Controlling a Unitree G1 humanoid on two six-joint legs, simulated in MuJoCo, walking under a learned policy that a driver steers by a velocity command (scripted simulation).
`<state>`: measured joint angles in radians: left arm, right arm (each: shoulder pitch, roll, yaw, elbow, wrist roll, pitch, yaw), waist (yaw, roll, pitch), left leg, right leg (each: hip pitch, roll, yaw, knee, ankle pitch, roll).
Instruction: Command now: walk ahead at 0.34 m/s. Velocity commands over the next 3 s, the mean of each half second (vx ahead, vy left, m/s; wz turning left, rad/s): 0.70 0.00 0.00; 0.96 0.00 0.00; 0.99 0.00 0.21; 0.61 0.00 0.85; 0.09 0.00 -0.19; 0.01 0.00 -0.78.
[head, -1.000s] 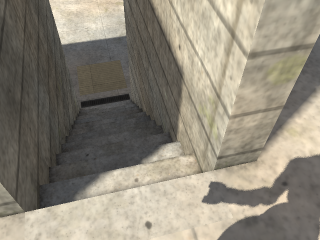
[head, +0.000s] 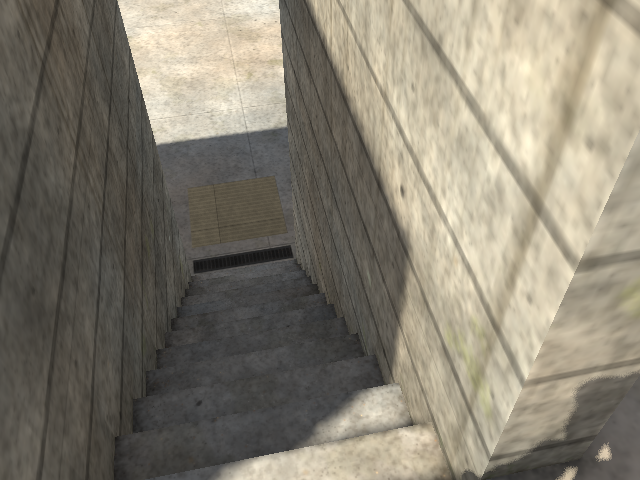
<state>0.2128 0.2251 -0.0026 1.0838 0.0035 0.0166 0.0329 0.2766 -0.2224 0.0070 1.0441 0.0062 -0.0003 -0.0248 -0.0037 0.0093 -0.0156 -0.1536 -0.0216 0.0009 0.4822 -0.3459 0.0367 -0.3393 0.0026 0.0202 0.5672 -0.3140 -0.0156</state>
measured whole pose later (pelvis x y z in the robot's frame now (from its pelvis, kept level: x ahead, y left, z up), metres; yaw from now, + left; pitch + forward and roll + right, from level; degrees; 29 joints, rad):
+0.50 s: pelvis +0.22 -0.06 +0.00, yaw +1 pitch +2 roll +0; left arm 0.48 0.18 0.00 1.09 0.00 -0.12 0.01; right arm 0.09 -0.25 -0.04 0.69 0.02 -0.07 0.01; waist 0.07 0.06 -0.05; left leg -0.77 0.09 -0.07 0.94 0.05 0.04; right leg -0.09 0.00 -0.07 0.40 -0.35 -0.02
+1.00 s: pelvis +0.61 +0.08 -0.26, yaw +3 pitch +2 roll +3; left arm 0.14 0.24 0.04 0.83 -0.03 -0.11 0.04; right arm 0.62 -0.25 -0.05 1.05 -0.04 -0.05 0.02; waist -0.10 0.02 0.02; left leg -0.29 -0.09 0.02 0.87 -0.61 0.05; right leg -0.84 -0.07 0.14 2.02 -0.63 -0.02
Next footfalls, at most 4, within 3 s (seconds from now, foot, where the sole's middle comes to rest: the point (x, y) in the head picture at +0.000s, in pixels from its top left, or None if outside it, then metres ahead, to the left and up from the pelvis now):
0.24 right None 0.17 -0.17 -0.77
0.84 left None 0.55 0.18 -0.98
1.20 right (334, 403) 0.93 0.01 -1.19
1.50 left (257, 404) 1.04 0.26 -1.39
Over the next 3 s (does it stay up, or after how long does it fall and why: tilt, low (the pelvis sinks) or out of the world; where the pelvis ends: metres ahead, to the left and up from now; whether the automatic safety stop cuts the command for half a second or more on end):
stays up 1.55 0.31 -1.11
